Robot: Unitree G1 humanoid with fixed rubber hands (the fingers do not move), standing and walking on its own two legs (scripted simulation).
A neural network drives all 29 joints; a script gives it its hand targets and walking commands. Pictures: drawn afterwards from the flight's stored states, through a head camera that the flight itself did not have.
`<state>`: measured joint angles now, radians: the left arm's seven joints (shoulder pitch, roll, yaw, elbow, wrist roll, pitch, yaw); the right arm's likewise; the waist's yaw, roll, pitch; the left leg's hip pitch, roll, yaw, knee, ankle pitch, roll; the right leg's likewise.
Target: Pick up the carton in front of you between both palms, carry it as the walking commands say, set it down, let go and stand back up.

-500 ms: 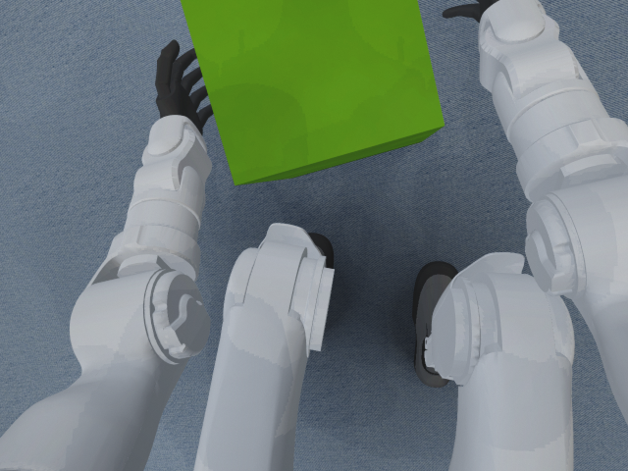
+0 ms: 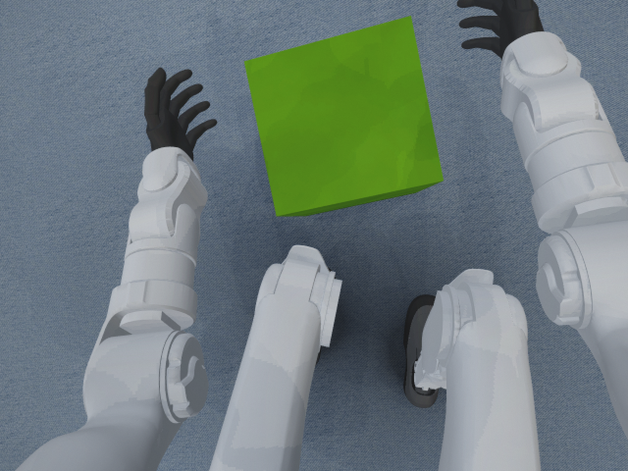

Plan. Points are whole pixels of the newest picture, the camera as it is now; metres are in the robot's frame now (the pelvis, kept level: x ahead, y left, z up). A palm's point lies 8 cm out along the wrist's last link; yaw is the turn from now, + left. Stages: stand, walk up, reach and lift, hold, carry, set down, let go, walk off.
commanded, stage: set down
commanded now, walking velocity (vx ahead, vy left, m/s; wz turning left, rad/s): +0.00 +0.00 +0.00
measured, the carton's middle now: (345, 139) +0.49 +0.06 -0.31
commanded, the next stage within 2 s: let go in 0.68 s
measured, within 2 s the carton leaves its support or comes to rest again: neither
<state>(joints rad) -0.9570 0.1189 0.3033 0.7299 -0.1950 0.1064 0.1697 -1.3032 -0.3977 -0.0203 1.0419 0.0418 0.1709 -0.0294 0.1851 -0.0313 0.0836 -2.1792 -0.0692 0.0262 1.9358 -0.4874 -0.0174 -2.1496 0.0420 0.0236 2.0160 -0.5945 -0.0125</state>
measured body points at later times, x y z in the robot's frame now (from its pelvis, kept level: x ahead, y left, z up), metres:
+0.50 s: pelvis +0.03 -0.01 +0.13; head +0.32 -0.03 +0.47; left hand +0.44 +0.25 +0.03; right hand +0.58 -0.12 +0.02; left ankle +0.13 +0.11 -0.40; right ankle +0.09 -0.11 -0.40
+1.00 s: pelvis +0.06 +0.00 +0.26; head +0.29 -0.02 +0.65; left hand +0.40 +0.23 +0.16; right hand +0.48 -0.17 +0.14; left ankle +0.13 +0.11 -0.40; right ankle +0.09 -0.11 -0.40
